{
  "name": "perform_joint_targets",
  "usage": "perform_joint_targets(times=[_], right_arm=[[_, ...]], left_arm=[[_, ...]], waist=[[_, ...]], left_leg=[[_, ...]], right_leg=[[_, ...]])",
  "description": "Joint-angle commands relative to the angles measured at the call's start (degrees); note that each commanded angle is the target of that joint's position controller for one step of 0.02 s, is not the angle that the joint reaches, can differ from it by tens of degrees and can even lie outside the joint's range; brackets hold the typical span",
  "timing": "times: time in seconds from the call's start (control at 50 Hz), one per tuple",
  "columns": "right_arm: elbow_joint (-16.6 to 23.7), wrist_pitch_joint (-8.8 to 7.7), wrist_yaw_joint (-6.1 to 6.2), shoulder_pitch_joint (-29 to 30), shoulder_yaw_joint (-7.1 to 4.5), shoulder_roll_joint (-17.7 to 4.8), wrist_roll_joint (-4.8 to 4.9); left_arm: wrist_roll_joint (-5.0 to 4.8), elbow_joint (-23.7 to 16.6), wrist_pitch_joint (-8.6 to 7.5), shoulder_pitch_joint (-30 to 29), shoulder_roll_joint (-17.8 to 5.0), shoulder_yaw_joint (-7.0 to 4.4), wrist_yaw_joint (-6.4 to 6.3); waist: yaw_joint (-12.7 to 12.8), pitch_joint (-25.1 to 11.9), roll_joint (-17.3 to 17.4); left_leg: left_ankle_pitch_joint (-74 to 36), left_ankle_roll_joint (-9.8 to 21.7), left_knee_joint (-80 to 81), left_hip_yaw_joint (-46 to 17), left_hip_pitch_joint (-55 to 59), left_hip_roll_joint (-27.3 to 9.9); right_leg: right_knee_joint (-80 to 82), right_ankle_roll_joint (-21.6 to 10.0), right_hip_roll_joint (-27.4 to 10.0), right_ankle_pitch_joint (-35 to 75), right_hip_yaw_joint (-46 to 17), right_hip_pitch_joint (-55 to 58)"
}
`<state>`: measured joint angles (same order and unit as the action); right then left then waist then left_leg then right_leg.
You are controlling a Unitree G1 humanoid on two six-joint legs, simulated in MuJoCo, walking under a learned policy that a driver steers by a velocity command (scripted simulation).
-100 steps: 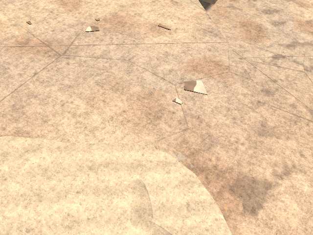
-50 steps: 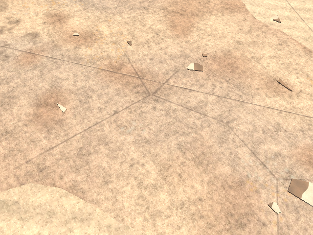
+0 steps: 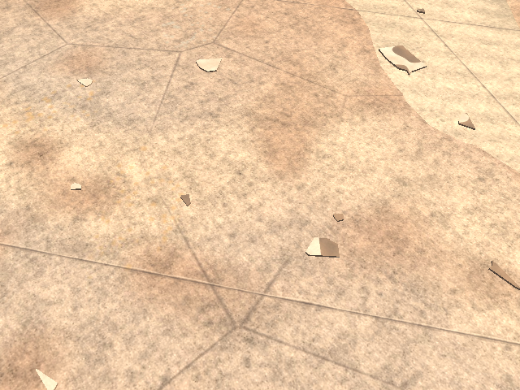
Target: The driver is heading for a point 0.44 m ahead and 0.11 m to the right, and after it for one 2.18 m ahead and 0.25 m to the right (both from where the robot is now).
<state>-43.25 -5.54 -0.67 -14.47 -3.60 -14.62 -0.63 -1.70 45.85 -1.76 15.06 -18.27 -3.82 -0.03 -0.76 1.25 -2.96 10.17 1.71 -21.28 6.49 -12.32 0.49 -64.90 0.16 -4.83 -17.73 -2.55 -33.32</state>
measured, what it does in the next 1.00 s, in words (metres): walks ahead: right foot, then left foot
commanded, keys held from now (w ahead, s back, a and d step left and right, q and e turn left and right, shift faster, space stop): w+e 0.16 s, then e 0.34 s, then q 0.38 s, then w+q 0.12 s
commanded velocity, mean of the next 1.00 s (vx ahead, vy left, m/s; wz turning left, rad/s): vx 0.21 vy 0.00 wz -0.22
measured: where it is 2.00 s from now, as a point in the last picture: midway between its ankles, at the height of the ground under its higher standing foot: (254, 290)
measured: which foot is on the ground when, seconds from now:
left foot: down 0.00-0.28, up 0.30-0.72, down 0.74-0.94, up 0.96-1.00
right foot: up 0.00-0.28, down 0.30-1.00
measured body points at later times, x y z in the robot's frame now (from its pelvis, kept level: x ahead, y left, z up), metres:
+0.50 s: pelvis +0.21 -0.07 -0.01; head +0.26 -0.11 +0.44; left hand +0.43 +0.16 -0.10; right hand +0.29 -0.39 -0.12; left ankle +0.26 +0.09 -0.66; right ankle +0.26 -0.16 -0.74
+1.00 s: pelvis +0.30 -0.07 -0.01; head +0.32 -0.07 +0.44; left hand +0.48 +0.18 -0.12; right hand +0.38 -0.37 -0.11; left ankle +0.35 +0.06 -0.72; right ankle +0.26 -0.16 -0.74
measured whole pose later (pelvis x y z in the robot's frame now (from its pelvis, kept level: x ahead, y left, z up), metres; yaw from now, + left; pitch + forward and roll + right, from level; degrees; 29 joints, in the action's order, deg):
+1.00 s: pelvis +0.30 -0.07 -0.01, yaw -11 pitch +2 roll -1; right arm -41.0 0.8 0.9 -11.6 -3.9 -16.7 1.0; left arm 1.0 41.6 0.1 11.7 -15.6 -4.0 -1.0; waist 0.7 -0.2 0.9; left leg 24.4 0.4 -46.1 -5.3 -25.9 0.1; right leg -32.7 -2.9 1.9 -19.1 3.7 -15.9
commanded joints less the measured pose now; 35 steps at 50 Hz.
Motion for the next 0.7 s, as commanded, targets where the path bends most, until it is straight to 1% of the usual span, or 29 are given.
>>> perform_joint_targets(times=[0.02, 0.06, 0.1, 0.12, 0.16, 0.18, 0.2, 0.22, 0.24, 0.26, 0.28, 0.3, 0.32, 0.34, 0.36, 0.38, 0.4, 0.42, 0.44, 0.46, 0.5, 0.52, 0.56, 0.58, 0.62, 0.64, 0.66, 0.68, 0.7], right_arm=[[2.6, -1.60, 0.39, 3.3, -2.07, -7.3, -0.18], [1.7, -1.36, 0.78, 2.8, -2.41, -8.3, -0.17], [1.1, -0.98, 1.14, 2.2, -2.75, -9.4, 0.06], [0.7, -0.75, 1.25, 1.3, -2.95, -10.0, 0.27], [-0.3, -0.17, 1.33, -0.4, -3.38, -11.1, 0.87], [-0.6, 0.29, 1.39, -0.3, -3.53, -11.4, 1.15], [-0.9, 0.85, 1.51, -0.2, -3.72, -11.9, 1.45], [-1.0, 1.41, 1.71, 0.1, -3.95, -12.6, 1.85], [-0.8, 1.89, 1.97, 0.6, -4.19, -13.5, 2.36], [-0.5, 2.39, 2.16, 1.5, -4.32, -13.9, 2.90], [-0.2, 2.63, 2.20, 1.8, -3.87, -12.7, 3.16], [0.6, 2.23, 2.06, -0.7, -2.83, -10.1, 1.15], [2.5, 1.38, 1.27, -8.1, -0.47, -3.3, -1.70], [1.8, 0.61, 0.82, -4.9, -1.10, -8.7, 0.25], [3.4, 0.61, 0.95, 1.4, -1.59, -10.3, 2.22], [3.6, 0.89, 1.76, 3.2, -1.37, -9.5, 1.58], [3.0, 1.56, 2.55, 3.5, -1.63, -9.9, 0.49], [3.1, 2.44, 2.78, 2.6, -1.95, -10.6, 0.27], [3.1, 3.13, 2.86, 1.8, -2.03, -10.3, 0.08], [2.9, 3.48, 2.94, 1.0, -1.86, -9.4, -0.09], [3.0, 3.82, 3.23, 1.4, -1.43, -8.1, -0.37], [2.6, 4.03, 3.26, 1.2, -1.21, -7.7, -0.29], [2.1, 4.45, 3.01, 1.7, -0.69, -6.8, 0.03], [2.1, 4.62, 2.83, 2.5, -0.49, -6.4, 0.24], [2.1, 4.81, 2.44, 4.2, -0.09, -5.6, 0.49], [2.0, 4.78, 2.23, 4.8, -0.03, -5.7, 0.56], [2.1, 4.72, 2.06, 5.3, -0.11, -6.1, 0.66], [2.2, 4.60, 1.92, 5.5, -0.25, -6.5, 0.68], [2.3, 4.42, 1.77, 5.1, -0.36, -6.8, 0.57]], left_arm=[[0.45, -4.2, 0.68, 1.0, -1.2, -0.52, 0.01], [0.55, -5.0, 0.45, -1.5, -0.8, -0.36, 0.67], [0.52, -6.1, 0.02, -5.4, -0.1, 0.00, 1.56], [0.59, -6.8, -0.08, -7.6, 0.1, 0.16, 1.95], [0.56, -8.4, 0.00, -10.9, -0.2, 0.19, 2.52], [0.69, -9.2, 0.06, -12.2, -0.6, 0.05, 2.78], [0.97, -9.9, 0.10, -12.9, -1.0, -0.19, 3.03], [1.27, -10.5, 0.16, -12.5, -1.7, -0.58, 3.26], [1.51, -10.5, 0.21, -10.4, -2.8, -1.22, 3.39], [1.44, -9.5, 0.25, -5.2, -4.4, -2.23, 3.40], [1.42, -7.3, 0.28, 2.9, -7.4, -3.96, 2.85], [1.39, -6.5, 0.81, 8.1, -12.9, -5.65, 1.39], [2.35, -9.0, 0.75, 3.8, -18.5, -5.61, 0.78], [2.13, -11.2, 0.44, 5.1, -15.0, -4.89, 1.55], [1.83, -11.1, -0.05, 2.6, -12.0, -4.05, 1.91], [0.76, -10.7, -0.16, -0.4, -9.5, -3.50, 1.71], [0.52, -11.1, 0.12, -3.3, -7.7, -2.89, 1.30], [1.32, -11.9, 0.37, -5.2, -7.2, -2.65, 0.91], [2.10, -12.4, 0.51, -6.3, -7.3, -2.70, 0.73], [2.42, -12.5, 0.48, -6.6, -7.8, -2.86, 0.50], [2.12, -12.3, 0.60, -6.1, -8.6, -3.17, -0.18], [1.92, -12.0, 0.81, -6.2, -8.2, -2.96, -0.58], [1.86, -11.7, 1.22, -6.6, -6.5, -2.19, -1.12], [2.10, -11.3, 1.33, -6.9, -5.5, -1.71, -1.20], [3.02, -10.1, 1.22, -7.3, -3.1, -0.54, -0.94], [3.47, -9.2, 1.04, -7.0, -2.5, -0.11, -0.60], [3.78, -8.3, 0.84, -6.7, -2.5, 0.06, -0.21], [3.86, -7.7, 0.69, -6.7, -2.8, 0.17, 0.10], [3.59, -7.2, 0.65, -7.2, -3.0, 0.29, 0.26]], waist=[[1.7, 0.2, 7.2], [1.1, 0.6, 6.4], [-0.3, 1.4, 6.0], [-1.1, 1.9, 5.5], [-2.3, 2.9, 5.3], [-2.4, 3.9, 5.3], [-2.2, 4.0, 5.6], [-1.5, 3.1, 6.4], [-0.1, 1.0, 7.6], [2.8, -2.2, 7.9], [7.0, -6.6, 6.1], [8.3, -11.1, -2.3], [0.1, -19.0, -14.8], [5.7, -28.9, -5.3], [5.9, -21.3, -1.6], [4.0, -14.2, 1.5], [2.3, -10.0, 1.6], [0.4, -8.7, 0.0], [-0.7, -8.5, -0.7], [-1.3, -9.0, -0.9], [-1.4, -9.9, -0.8], [-1.4, -10.9, -0.9], [-0.6, -11.8, -1.6], [-0.2, -11.6, -2.1], [0.5, -10.2, -3.2], [1.1, -9.1, -3.6], [1.5, -7.9, -4.0], [1.5, -6.8, -3.9], [0.6, -5.9, -3.4]], left_leg=[[-9.7, 10.3, 14.1, -9.7, 2.3, -16.8], [-11.3, 9.5, 14.3, -5.1, 3.7, -15.7], [-11.8, 8.4, 14.3, -1.2, 4.4, -14.9], [-11.7, 8.1, 14.2, -0.1, 5.2, -15.2], [-11.3, 7.5, 13.7, 1.3, 8.4, -16.3], [-14.7, 6.9, 12.1, 2.2, 10.0, -16.6], [-20.4, 6.2, 9.7, 3.0, 11.6, -16.9], [-28.2, 5.5, 6.3, 3.7, 13.1, -17.0], [-37.7, 4.5, 1.5, 4.3, 14.0, -16.8], [-44.1, 3.3, -6.2, 5.1, 13.8, -15.7], [-42.4, 1.0, -17.7, 6.5, 10.4, -12.9], [-19.2, -3.2, -35.2, 7.0, -2.8, -9.3], [31.3, -7.2, -56.6, 0.3, -23.5, 0.9], [31.1, -6.3, -61.7, -11.2, -25.2, 0.7], [25.3, -5.0, -60.2, -11.3, -28.6, -1.5], [20.2, -4.5, -55.3, -10.7, -29.6, -3.6], [17.1, -4.7, -51.5, -10.8, -27.3, -5.2], [15.2, -4.6, -49.4, -11.2, -22.9, -5.6], [14.0, -4.7, -48.1, -10.8, -20.1, -5.0], [13.1, -5.1, -46.1, -10.4, -18.6, -4.3], [11.0, -6.0, -41.0, -10.5, -18.5, -3.2], [9.3, -6.4, -39.0, -10.4, -18.8, -3.3], [4.7, -6.9, -34.1, -10.3, -17.2, -4.2], [2.7, -6.9, -31.4, -10.3, -15.6, -4.7], [0.0, -6.4, -25.1, -10.3, -10.7, -5.7], [-0.3, -6.1, -22.4, -10.1, -8.4, -5.6], [0.3, -5.6, -20.2, -9.7, -7.0, -5.3], [1.5, -4.9, -17.4, -9.2, -5.8, -4.8], [0.8, -4.0, -12.9, -8.2, -3.9, -4.1]], right_leg=[[3.3, 0.9, -3.6, 6.5, -3.3, -5.5], [10.0, 0.8, -3.4, 13.1, -2.6, -5.5], [17.2, 0.3, -2.7, 18.4, -0.5, -3.8], [19.9, 0.0, -2.4, 19.5, 0.6, -3.3], [23.8, -0.9, -2.0, 18.8, 1.9, -3.6], [25.7, -1.5, -1.7, 17.7, 2.4, -3.9], [27.1, -2.1, -0.8, 15.8, 3.6, -3.4], [27.9, -2.8, 0.5, 13.3, 4.9, -1.7], [28.3, -3.7, 2.6, 10.8, 6.6, 1.9], [30.2, -5.0, 5.2, 10.5, 8.2, 8.4], [34.6, -6.8, 8.0, 16.3, 8.7, 19.9], [35.0, -10.1, 0.9, 37.2, -2.2, 35.1], [33.3, -22.8, -14.6, 54.7, -28.7, 51.5], [39.0, -25.3, -16.9, 45.1, -35.4, 52.1], [40.9, -22.4, -14.1, 39.7, -27.9, 46.6], [41.9, -19.2, -10.8, 34.5, -22.7, 38.5], [43.3, -17.3, -8.9, 32.4, -19.4, 30.7], [44.8, -16.7, -7.6, 32.4, -17.7, 24.2], [45.6, -16.5, -6.7, 33.7, -16.7, 20.4], [45.6, -16.7, -6.1, 36.4, -15.4, 18.6], [45.0, -16.4, -5.1, 39.1, -14.1, 17.9], [44.7, -16.1, -5.4, 38.6, -13.2, 18.9], [44.7, -14.8, -4.8, 33.4, -11.4, 19.2], [45.3, -14.3, -4.4, 29.6, -10.7, 18.5], [46.5, -13.4, -4.0, 22.2, -9.3, 16.2], [46.8, -13.2, -4.2, 19.3, -9.1, 15.5], [46.6, -13.2, -4.6, 17.3, -9.3, 15.3], [46.0, -12.9, -5.0, 16.3, -9.6, 15.5], [44.5, -12.0, -4.8, 15.5, -9.4, 15.7]])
